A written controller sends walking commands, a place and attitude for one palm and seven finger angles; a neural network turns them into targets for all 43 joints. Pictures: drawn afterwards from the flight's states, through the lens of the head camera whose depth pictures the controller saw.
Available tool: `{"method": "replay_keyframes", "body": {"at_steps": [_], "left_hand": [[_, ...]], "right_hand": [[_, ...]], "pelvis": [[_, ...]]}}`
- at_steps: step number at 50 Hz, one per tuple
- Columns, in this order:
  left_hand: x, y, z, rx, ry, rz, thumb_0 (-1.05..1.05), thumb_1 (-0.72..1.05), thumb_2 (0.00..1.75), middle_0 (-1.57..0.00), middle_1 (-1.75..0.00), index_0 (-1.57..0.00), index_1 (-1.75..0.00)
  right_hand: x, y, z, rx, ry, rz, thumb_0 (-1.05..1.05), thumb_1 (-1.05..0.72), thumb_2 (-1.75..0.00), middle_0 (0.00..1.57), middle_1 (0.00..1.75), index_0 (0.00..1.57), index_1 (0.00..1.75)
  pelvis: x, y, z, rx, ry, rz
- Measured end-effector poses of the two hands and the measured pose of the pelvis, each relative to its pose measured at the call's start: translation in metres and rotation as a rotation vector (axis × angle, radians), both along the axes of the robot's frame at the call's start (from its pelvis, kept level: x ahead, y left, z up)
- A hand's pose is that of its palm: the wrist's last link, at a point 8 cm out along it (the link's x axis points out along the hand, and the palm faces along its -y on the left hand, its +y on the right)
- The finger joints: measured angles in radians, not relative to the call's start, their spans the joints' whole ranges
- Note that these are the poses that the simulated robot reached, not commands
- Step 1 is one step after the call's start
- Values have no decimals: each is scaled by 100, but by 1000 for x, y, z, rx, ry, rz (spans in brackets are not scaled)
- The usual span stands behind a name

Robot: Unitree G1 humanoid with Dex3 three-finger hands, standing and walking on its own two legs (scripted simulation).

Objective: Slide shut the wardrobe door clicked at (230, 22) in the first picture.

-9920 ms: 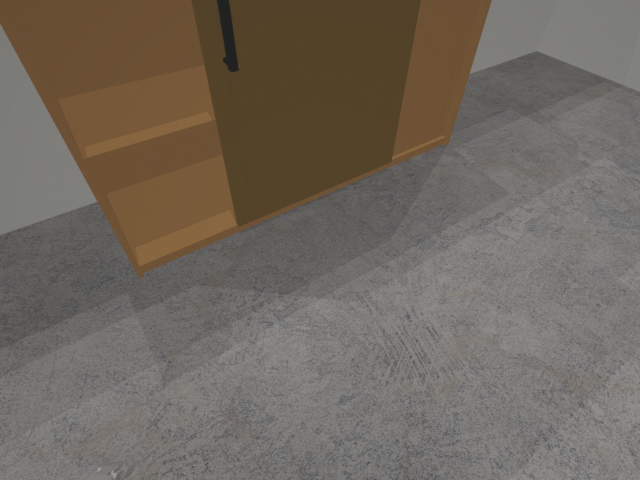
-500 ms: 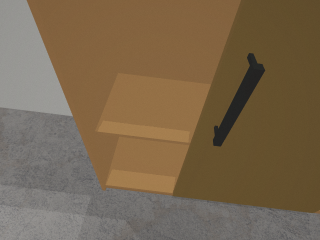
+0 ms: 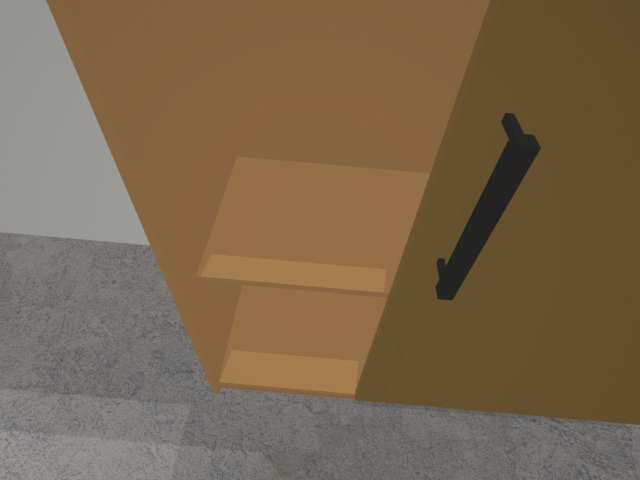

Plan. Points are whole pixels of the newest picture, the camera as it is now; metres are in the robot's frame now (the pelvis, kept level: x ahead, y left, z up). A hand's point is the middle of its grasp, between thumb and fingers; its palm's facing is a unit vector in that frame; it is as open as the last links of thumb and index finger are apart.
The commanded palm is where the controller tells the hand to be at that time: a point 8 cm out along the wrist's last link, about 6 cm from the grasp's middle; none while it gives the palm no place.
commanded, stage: look again from close up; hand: right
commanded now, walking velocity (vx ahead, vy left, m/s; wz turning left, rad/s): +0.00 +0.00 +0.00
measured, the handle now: (472, 220) +0.43 -0.18 +0.11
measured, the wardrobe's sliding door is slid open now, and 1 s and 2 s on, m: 0.42 0.42 0.42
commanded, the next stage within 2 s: raise the hand with hooked fingers in 0.84 s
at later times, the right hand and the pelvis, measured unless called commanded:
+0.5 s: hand out of the picture -0.02 -0.16 -0.17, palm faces +0.03 +0.98 -0.18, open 7.4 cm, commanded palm none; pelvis +0.00 +0.00 +0.00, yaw +0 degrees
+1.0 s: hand out of the picture -0.01 -0.17 -0.16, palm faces +0.09 +0.98 -0.20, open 7.3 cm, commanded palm +0.10 -0.21 -0.07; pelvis -0.01 -0.01 +0.00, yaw +0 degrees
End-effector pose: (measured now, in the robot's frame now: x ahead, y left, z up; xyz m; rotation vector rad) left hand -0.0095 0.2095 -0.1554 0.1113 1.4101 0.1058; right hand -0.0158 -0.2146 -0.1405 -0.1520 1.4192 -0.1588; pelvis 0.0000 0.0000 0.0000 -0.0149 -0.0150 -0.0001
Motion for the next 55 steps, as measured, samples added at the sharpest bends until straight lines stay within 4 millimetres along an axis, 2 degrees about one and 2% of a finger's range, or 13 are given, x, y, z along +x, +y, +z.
{"method": "replay_keyframes", "body": {"at_steps": [10, 26, 48, 50, 51, 53, 55], "left_hand": [[-9, -2, 1, -9, 24, 7, 0, 91, 90, -19, -30, -19, -30], [-28, -10, 2, -21, 69, 23, 0, 91, 90, -19, -30, -19, -30], [-20, -17, 3, -14, 41, 20, 0, 91, 90, -19, -30, -19, -30], [-11, -10, 6, 21, -42, 6, 1, 92, 90, -20, -30, -20, -30], [-4, -3, 8, 47, -110, 5, 3, 93, 90, -20, -30, -20, -30], [16, 10, 15, 85, -262, 7, 3, 94, 90, -20, -30, -20, -30], [43, 23, 23, 123, -413, -18, 4, 94, 90, -20, -30, -20, -30]], "right_hand": [[-6, 8, -1, 14, 10, -9, 1, -92, -90, 20, 30, 20, 30], [-8, 10, -3, 21, 12, -16, 1, -91, -90, 20, 30, 20, 30], [-15, 9, -6, 38, 13, -23, 1, -91, -90, 20, 30, 20, 30], [-1, -6, 7, -6, -48, -61, 5, -95, -89, 20, 30, 20, 31], [14, -19, 20, -46, -157, -63, 7, -97, -89, 21, 30, 20, 31], [51, -36, 51, -105, -394, -57, 9, -97, -89, 21, 31, 20, 32], [93, -40, 87, -112, -650, -29, 8, -94, -88, 20, 32, 20, 33]], "pelvis": [[0, 4, 1, 2, -2, -1], [0, 3, 1, 4, -2, -4], [-2, -5, 0, 12, -1, -4], [-5, -7, -3, 13, -4, 4], [-6, -8, -4, 10, -3, 3], [-9, -11, -6, 8, 5, -17], [-13, -15, -9, 8, 18, -37]]}}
